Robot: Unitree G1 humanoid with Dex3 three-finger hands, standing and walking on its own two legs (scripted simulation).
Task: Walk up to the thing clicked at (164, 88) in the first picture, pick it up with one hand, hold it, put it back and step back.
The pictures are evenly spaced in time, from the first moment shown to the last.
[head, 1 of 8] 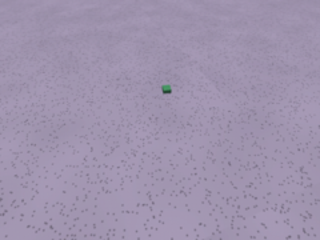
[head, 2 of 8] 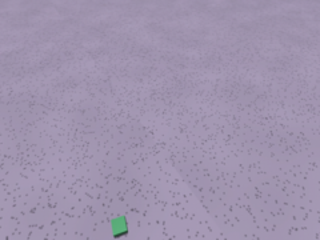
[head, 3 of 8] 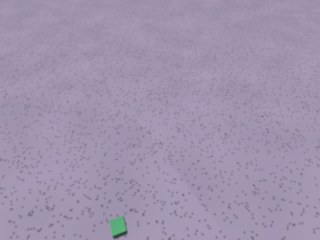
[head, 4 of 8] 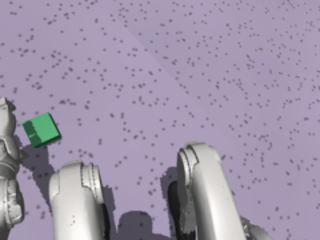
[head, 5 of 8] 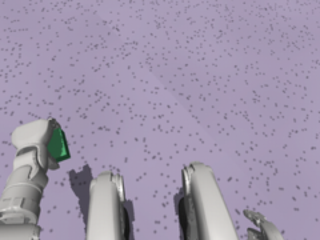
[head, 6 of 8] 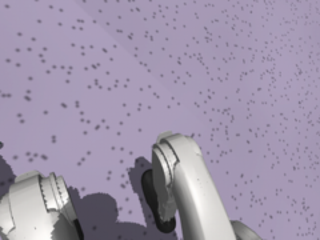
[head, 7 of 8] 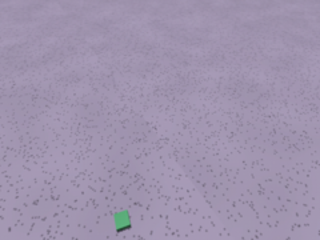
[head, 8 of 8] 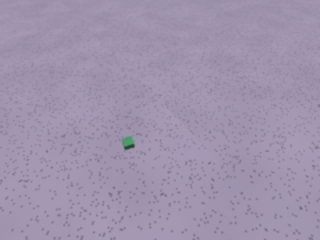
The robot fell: no
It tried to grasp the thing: yes
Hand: left
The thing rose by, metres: 0.69
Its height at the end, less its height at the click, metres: +0.00
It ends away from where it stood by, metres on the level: 0.01
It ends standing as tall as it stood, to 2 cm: yes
